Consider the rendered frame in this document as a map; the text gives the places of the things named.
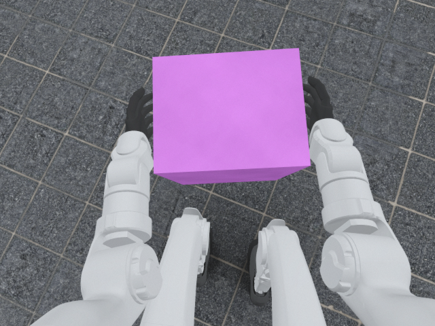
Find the left robot foot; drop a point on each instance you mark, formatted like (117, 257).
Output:
(202, 277)

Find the robot left hand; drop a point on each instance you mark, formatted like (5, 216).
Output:
(136, 114)

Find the robot right upper arm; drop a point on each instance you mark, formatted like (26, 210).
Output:
(372, 275)

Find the robot right hand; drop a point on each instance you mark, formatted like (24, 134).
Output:
(319, 102)

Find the robot left forearm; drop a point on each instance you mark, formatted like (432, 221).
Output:
(125, 217)

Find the robot left upper arm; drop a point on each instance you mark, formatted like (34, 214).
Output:
(117, 284)

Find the left robot thigh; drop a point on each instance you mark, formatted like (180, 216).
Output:
(188, 242)

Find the robot right forearm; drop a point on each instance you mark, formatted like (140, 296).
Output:
(343, 183)

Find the carton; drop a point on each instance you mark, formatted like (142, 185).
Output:
(229, 117)

